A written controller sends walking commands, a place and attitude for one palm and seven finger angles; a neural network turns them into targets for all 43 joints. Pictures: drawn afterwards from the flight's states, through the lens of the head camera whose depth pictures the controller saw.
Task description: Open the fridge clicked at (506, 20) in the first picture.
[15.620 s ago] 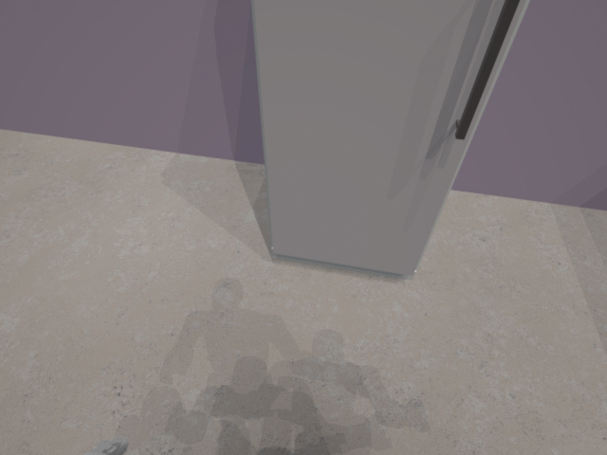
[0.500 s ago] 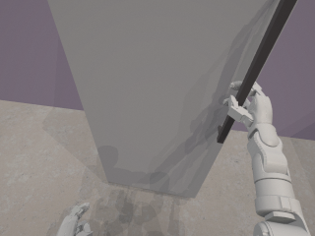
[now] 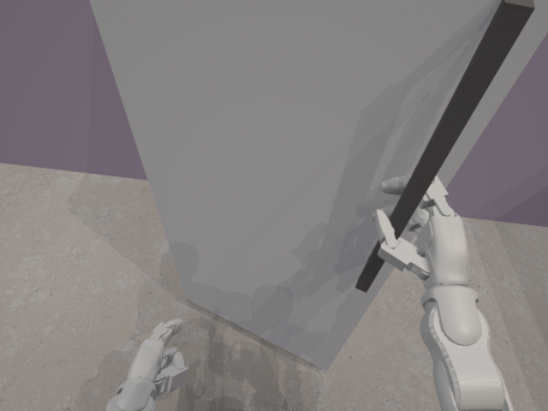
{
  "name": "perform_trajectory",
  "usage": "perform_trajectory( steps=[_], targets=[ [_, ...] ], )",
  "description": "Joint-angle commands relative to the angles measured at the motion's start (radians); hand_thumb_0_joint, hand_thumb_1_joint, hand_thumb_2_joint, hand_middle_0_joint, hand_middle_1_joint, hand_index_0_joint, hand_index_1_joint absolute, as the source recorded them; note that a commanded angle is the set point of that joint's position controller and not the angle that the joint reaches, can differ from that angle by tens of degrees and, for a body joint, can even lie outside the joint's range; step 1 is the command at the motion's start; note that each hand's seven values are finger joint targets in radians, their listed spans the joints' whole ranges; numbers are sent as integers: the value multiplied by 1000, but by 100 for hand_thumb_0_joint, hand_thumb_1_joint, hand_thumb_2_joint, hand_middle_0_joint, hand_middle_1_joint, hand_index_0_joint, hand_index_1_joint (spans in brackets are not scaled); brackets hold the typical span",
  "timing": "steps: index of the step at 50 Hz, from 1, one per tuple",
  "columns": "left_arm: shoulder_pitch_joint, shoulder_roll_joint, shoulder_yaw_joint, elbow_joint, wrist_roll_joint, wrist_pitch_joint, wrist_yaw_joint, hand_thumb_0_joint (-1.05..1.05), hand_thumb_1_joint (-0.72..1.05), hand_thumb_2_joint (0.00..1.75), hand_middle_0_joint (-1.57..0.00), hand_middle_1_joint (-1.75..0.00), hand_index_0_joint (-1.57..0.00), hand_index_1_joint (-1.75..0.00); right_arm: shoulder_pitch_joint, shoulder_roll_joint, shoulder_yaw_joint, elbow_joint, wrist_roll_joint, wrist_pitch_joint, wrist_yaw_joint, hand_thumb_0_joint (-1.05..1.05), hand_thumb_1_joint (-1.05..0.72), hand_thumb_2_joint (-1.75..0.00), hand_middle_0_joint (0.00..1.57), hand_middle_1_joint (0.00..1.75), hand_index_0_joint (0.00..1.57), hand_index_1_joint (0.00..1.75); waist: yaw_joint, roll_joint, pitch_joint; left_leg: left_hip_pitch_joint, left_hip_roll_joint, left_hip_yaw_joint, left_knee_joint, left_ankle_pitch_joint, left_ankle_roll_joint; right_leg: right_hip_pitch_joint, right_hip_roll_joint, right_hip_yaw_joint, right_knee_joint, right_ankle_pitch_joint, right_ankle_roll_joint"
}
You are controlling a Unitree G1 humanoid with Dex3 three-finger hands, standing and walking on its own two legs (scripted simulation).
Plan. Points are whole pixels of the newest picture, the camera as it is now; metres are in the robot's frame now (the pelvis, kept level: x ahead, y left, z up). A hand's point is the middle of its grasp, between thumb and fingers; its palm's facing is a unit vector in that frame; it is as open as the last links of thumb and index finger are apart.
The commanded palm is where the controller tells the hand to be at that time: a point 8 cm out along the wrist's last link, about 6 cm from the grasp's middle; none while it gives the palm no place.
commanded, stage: walk backward, drawing the door open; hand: right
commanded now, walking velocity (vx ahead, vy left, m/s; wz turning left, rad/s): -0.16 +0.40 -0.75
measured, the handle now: (412, 189) +0.36 -0.12 +0.19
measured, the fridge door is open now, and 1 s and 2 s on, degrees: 20 55 78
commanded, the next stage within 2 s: stop walking and hold the door back in 1.50 s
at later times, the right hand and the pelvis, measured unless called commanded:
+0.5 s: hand (298, 343) +0.17 +0.01 +0.15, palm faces +0.11 +0.98 -0.19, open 6.4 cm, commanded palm +0.13 -0.04 +0.16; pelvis -0.07 +0.15 +0.00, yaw -20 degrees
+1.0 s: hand out of the picture +0.10 +0.13 +0.14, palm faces +0.63 +0.74 -0.22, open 6.6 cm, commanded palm +0.04 +0.11 +0.15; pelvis -0.03 +0.39 -0.01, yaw -47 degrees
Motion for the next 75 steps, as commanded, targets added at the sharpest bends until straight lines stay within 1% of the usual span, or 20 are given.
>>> perform_trajectory(
  steps=[1,9,15,17,18,27,31,33,38,40,41,45,48,51,54,63,65,66,71,75],
  targets=[
    [-105,118,52,-134,7,-64,8,0,90,90,-20,-30,-20,-30,-213,-55,-24,-356,-38,-110,-3,0,-90,-90,45,140,45,140,-6,-101,-188,73,-43,-14,3,50,1,6,-227,274,-99,585,-104],
    [-71,65,72,-111,-21,-129,23,0,90,90,-20,-30,-20,-30,-104,-81,-41,-462,-35,-114,-1,0,-90,-90,45,140,45,140,-14,188,-305,209,163,-36,-249,242,125,-121,24,2,279,-52,-6],
    [-18,54,45,-91,-2,-186,45,0,90,90,-20,-30,-20,-30,-157,5,69,-513,-45,-93,10,0,-90,-90,45,140,45,140,27,65,-202,61,131,125,17,368,155,-22,-61,21,85,-21,1],
    [-9,123,82,-114,17,-215,32,0,90,90,-20,-30,-20,-30,-211,17,126,-543,-34,-126,20,0,-90,-90,45,140,45,140,41,-288,-182,-383,-72,34,480,-218,0,273,-460,699,-267,591,-138],
    [-26,133,86,-106,26,-213,15,0,90,90,-20,-30,-20,-30,-188,-38,82,-499,-90,-144,17,0,-90,-90,45,140,45,140,15,-154,-187,-368,-43,-121,633,-194,-13,231,-529,788,-253,558,-216],
    [-123,108,104,-49,-31,-232,-16,0,90,90,-20,-30,-20,-30,-148,20,102,-511,-76,-166,26,0,-90,-90,45,140,45,140,-17,-227,-188,256,-109,37,-51,-98,-20,-214,-167,288,-175,-185,-68],
    [-96,26,90,-38,-41,-220,-4,0,90,90,-20,-30,-20,-30,-115,-85,-10,-586,-65,-167,11,0,-90,-90,45,140,45,140,-8,203,-230,139,200,-35,-243,157,152,-233,51,-40,503,-209,39],
    [-148,28,99,-68,-31,-246,26,0,90,90,-20,-30,-20,-30,-85,-62,7,-587,-86,-150,41,0,-90,-90,45,140,45,140,-54,322,-182,144,271,-92,-184,433,252,-333,-13,11,808,-345,9],
    [-35,33,70,-58,-9,-269,34,0,90,90,-20,-30,-20,-30,-135,24,92,-571,-59,-180,59,0,-90,-90,45,140,45,140,42,84,-163,-29,120,126,202,407,140,28,-65,-38,43,3,14],
    [-33,134,118,-84,17,-284,14,0,90,90,-20,-30,-20,-30,-147,33,110,-569,-73,-205,59,0,-90,-90,45,140,45,140,25,-227,-225,-447,-56,4,615,-323,-11,385,-554,704,-189,667,-174],
    [-43,177,127,-94,6,-269,-12,0,90,90,-20,-30,-20,-30,-159,-11,81,-561,-93,-220,52,0,-90,-90,45,140,45,140,28,-85,-202,-375,-24,-125,682,-286,-16,305,-585,711,-205,525,-240],
    [-161,141,123,-54,-6,-270,-20,0,90,90,-20,-30,-20,-30,-108,-29,10,-586,-77,-200,45,0,-90,-90,45,140,45,140,-28,-200,-116,-78,17,-173,497,-127,-17,-142,-390,373,-146,51,-152],
    [-129,122,117,-74,-33,-256,-22,0,90,90,-20,-30,-20,-30,-107,-12,-2,-555,-59,-164,32,0,-90,-90,45,140,45,140,-47,-213,-209,333,-108,62,55,-108,-2,-308,-208,147,-132,-288,-38],
    [-108,28,97,-72,-45,-245,-3,0,90,90,-20,-30,-20,-30,-166,-138,-79,-608,-71,-149,18,0,-90,-90,45,140,45,140,-31,288,-177,78,177,-223,-358,-172,142,-265,24,-68,583,-313,49],
    [-127,40,107,-64,-16,-264,17,0,90,90,-20,-30,-20,-30,-144,-159,-124,-635,-72,-152,30,0,-90,-90,45,140,45,140,-51,213,-124,83,268,-258,-237,139,267,-357,-30,20,941,-330,30],
    [33,44,82,-74,-2,-267,33,0,90,90,-20,-30,-20,-30,-127,-90,-71,-573,-53,-190,11,0,-90,-90,45,140,45,140,26,108,-284,130,152,50,97,586,161,93,-62,-88,-36,-45,-4],
    [4,133,118,-115,12,-256,29,0,90,90,-20,-30,-20,-30,-144,-78,-62,-561,-46,-213,19,0,-90,-90,45,140,45,140,10,-280,-246,-437,-26,48,508,-191,-35,502,-543,568,-166,811,-198],
    [-13,155,119,-114,14,-247,15,0,90,90,-20,-30,-20,-30,-139,-106,-101,-547,-82,-236,24,0,-90,-90,45,140,45,140,-17,-168,-202,-481,-17,-80,618,-318,-45,484,-628,600,-138,931,-272],
    [-63,138,128,-33,-7,-252,3,0,90,90,-20,-30,-20,-30,-122,-87,-132,-504,-66,-188,47,0,-90,-90,45,140,45,140,-41,-220,-149,-163,7,-93,399,-66,-18,93,-358,187,-95,455,-105],
    [-79,133,113,-70,-46,-251,4,0,90,90,-20,-30,-20,-30,-117,-120,-190,-477,-30,-166,24,0,-90,-90,45,140,45,140,-38,-264,-151,215,-85,67,56,-58,-45,-162,-254,147,-129,-65,-76]
  ],
)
